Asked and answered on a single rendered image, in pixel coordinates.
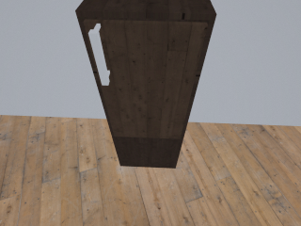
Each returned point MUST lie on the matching handle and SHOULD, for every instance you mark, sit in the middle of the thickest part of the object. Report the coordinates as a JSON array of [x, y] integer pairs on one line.
[[97, 48]]

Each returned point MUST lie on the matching cupboard door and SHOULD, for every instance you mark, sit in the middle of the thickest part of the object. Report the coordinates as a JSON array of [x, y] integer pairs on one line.
[[153, 66]]

